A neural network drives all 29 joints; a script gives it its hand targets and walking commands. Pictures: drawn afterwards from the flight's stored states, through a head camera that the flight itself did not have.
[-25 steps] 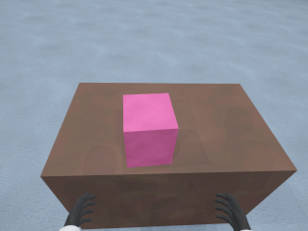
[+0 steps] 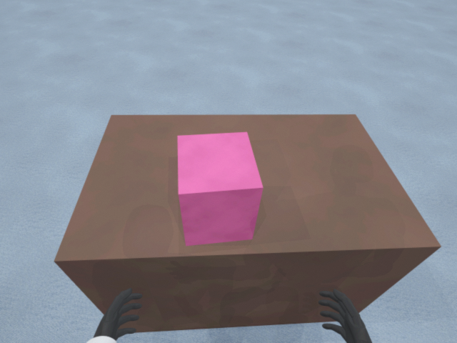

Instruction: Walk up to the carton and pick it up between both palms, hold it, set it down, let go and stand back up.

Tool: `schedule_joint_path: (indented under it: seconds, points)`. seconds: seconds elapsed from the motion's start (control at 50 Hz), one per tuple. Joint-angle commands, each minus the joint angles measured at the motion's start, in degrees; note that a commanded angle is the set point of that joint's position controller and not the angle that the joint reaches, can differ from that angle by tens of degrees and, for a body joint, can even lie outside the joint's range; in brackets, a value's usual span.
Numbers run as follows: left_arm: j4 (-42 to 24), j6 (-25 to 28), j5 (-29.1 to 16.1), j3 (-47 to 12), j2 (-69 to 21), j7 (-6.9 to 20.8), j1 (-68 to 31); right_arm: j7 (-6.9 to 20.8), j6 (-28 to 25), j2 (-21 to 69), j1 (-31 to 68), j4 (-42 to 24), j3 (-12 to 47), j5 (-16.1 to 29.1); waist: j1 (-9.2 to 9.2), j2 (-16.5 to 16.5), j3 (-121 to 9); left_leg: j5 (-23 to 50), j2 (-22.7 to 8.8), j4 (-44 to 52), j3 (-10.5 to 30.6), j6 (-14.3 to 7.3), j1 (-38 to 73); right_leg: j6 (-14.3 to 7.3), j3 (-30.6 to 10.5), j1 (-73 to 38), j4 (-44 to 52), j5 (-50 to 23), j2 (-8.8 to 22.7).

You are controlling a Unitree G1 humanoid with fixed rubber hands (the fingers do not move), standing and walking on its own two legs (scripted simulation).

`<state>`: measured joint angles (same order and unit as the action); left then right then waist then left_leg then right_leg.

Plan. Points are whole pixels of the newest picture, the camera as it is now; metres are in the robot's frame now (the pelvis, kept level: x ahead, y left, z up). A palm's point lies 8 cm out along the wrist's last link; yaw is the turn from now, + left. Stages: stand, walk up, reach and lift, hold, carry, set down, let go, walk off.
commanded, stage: let go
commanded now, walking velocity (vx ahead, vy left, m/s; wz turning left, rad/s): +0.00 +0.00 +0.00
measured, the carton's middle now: (216, 189) +0.47 +0.04 -0.04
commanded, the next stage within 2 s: stand in 0.48 s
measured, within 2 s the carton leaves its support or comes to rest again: neither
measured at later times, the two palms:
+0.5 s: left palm (109, 334) +0.17 +0.22 -0.08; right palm out of the picture +0.16 -0.21 -0.08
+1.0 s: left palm out of the picture +0.16 +0.28 -0.10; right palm out of the picture +0.16 -0.24 -0.08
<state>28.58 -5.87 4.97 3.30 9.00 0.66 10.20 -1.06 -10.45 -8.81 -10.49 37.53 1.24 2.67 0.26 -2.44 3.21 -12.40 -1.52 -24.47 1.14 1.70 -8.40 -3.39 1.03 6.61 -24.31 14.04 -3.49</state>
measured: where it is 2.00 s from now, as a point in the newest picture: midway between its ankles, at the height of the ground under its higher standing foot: outside the picture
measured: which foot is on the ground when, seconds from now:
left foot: down 0.00-1.00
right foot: down 0.00-1.00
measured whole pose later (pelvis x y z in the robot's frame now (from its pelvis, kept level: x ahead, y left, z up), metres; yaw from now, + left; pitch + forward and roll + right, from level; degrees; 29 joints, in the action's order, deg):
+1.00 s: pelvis +0.02 +0.02 +0.00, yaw +0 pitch -2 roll -1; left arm 39.0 0.1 5.0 3.1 17.1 -0.1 10.2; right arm -0.7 -2.6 -15.4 -10.5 40.6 1.3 -0.1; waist 0.3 -2.4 3.2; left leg -15.7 -1.3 -28.2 1.2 0.9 -10.2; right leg -2.3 1.0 6.6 -24.3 15.4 -3.3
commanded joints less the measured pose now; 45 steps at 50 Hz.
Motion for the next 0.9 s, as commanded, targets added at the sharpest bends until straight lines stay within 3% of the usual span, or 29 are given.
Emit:
schedule_joint_path:
  seconds: [0.0,0.46,0.48,0.52,0.58,0.62,0.72,0.88]
  points:
    - [-6.9,1.0,-4.4,-1.9,8.8,0.0,-1.9,-0.2,-1.4,-5.2,0.5,-1.5,-3.3,-2.6,-1.87,1.3,-1.8,8.7,1.7,3.9,-5.3,-0.9,8.8,3.9,-2.9,5.1,9.1,-10.4,4.7]
    - [-6.2,0.7,-4.9,-4.2,7.8,-0.9,-2.2,1.4,-2.6,-9.0,2.3,0.8,-5.6,-2.8,-1.32,1.4,-2.6,9.1,1.1,3.4,-4.1,-1.0,9.7,3.6,-2.1,5.0,8.2,-13.0,3.5]
    - [-1.1,4.0,-4.2,3.3,17.6,-2.1,-0.3,-0.1,2.3,-18.1,1.3,0.5,-6.1,-6.1,2.61,4.3,-7.9,17.5,-4.1,-1.8,2.5,-3.1,-1.2,3.6,-7.5,-1.4,3.0,-16.8,8.6]
    - [1.5,5.7,-4.0,3.8,18.8,-2.1,0.4,-0.9,5.5,-16.1,2.3,-0.8,-5.6,-5.6,1.91,0.1,-7.0,8.2,-3.4,-3.2,2.2,-3.1,-4.2,4.1,-9.0,-2.0,4.7,-14.4,10.2]
    - [2.4,6.8,-3.4,3.6,17.7,-1.7,-1.4,-0.6,6.9,-15.3,1.3,-1.2,-4.5,-5.2,1.10,0.0,-3.9,1.3,-2.6,-2.4,2.2,-3.6,-4.0,3.5,-11.4,3.0,8.8,-3.1,11.3]
    - [3.0,7.3,-3.4,3.2,17.4,-1.4,-2.2,-0.2,7.0,-15.7,0.9,-1.0,-4.1,-5.1,0.69,0.8,-3.8,1.0,-2.6,-2.1,2.6,-4.0,-3.5,3.0,-11.4,4.6,9.5,0.2,10.8]
    - [5.6,7.8,-3.9,2.4,17.8,-0.8,-1.8,0.1,7.2,-18.1,1.8,-0.4,-3.8,-4.9,1.01,4.6,-5.4,5.4,-3.9,-0.7,4.3,-4.7,-2.9,2.5,-9.2,2.0,6.4,-7.4,9.5]
    - [8.8,8.0,-4.1,2.3,19.6,-0.5,-1.3,-0.1,7.7,-19.6,2.8,0.1,-4.1,-4.5,1.11,5.1,-8.8,14.2,-4.5,-1.7,4.6,-5.0,-0.6,2.5,-7.8,-2.8,3.9,-19.3,9.8]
